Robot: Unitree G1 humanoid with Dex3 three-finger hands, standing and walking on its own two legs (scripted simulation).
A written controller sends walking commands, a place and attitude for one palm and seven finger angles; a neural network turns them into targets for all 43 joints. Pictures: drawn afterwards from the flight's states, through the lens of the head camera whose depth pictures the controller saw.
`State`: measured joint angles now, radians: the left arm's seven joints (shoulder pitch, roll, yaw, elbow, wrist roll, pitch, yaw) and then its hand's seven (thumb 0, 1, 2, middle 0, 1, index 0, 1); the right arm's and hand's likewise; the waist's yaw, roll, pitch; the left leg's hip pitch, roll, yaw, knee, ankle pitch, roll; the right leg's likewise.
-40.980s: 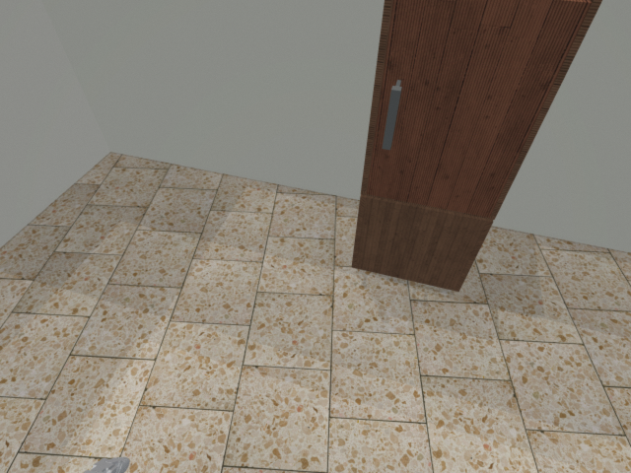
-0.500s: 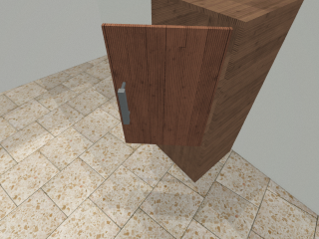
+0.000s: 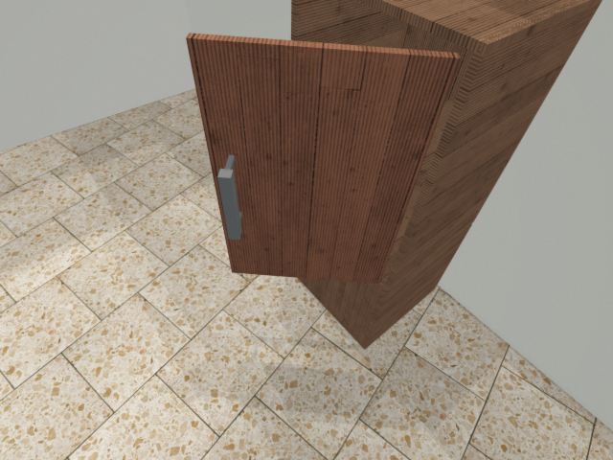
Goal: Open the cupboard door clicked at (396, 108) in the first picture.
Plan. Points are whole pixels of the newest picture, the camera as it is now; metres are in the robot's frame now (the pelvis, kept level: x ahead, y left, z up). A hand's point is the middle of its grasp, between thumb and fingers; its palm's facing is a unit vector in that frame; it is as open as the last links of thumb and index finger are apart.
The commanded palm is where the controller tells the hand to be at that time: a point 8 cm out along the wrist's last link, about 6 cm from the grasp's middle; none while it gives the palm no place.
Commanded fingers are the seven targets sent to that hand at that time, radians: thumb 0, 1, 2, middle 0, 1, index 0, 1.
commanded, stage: come to a stop and stand still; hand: left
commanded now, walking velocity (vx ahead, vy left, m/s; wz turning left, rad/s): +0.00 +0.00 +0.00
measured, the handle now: (233, 198) +0.57 +0.18 -0.04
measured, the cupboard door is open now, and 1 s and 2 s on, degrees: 47 47 47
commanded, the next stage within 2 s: look again from close up in 1.08 s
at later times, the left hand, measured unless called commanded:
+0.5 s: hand out of the picture +0.01 +0.19 -0.17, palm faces +0.01 -0.97 -0.24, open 7.4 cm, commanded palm none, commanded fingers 0.00 0.90 0.90 -0.20 -0.30 -0.20 -0.30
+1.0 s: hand out of the picture +0.02 +0.16 -0.18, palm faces -0.01 -0.98 -0.20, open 7.4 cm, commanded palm none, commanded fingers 0.00 0.90 0.90 -0.20 -0.30 -0.20 -0.30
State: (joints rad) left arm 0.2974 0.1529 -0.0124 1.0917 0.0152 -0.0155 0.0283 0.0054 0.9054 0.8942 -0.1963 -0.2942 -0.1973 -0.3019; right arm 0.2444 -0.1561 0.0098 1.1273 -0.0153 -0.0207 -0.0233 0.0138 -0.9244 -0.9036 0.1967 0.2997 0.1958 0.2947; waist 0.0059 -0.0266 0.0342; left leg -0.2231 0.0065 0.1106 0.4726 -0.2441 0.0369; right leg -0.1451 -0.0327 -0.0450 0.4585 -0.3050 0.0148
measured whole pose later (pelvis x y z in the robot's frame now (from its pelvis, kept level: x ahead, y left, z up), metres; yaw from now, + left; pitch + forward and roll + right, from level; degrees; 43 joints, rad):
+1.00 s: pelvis +0.01 -0.02 +0.00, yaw -1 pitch +0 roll +1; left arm 0.26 0.17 -0.02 1.10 0.01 -0.01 0.03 0.01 0.91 0.89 -0.20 -0.29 -0.20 -0.30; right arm 0.24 -0.17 0.01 1.11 -0.01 -0.02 -0.02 0.01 -0.91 -0.90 0.20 0.30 0.20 0.29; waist 0.01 -0.02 0.04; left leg -0.20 0.02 0.12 0.46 -0.25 0.01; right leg -0.15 -0.02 -0.04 0.48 -0.33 -0.01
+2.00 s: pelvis -0.02 -0.03 -0.02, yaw +2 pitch +6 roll +1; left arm 0.25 0.16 0.13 0.28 -0.19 -0.35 -0.07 0.01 0.80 0.85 -0.20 -0.36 -0.20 -0.37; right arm 0.20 -0.24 -0.03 0.77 0.01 -0.23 -0.05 0.01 -0.90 -0.90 0.20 0.30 0.20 0.29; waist -0.03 0.02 -0.08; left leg -0.49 0.02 0.07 0.69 -0.29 0.00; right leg -0.43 -0.04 -0.08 0.74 -0.42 -0.03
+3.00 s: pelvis -0.05 +0.01 -0.08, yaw +2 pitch +13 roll -4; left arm 0.16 0.35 0.33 0.19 -0.32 -0.35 -0.39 0.00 -0.35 0.36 -0.29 -1.10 -0.29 -1.10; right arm 0.24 -0.26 0.03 0.54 0.03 -0.23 -0.07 0.02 -0.90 -0.90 0.20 0.30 0.20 0.30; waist -0.01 0.02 -0.11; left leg -0.91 0.04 0.03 1.10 -0.43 0.05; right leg -0.78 -0.03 -0.10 1.05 -0.50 0.01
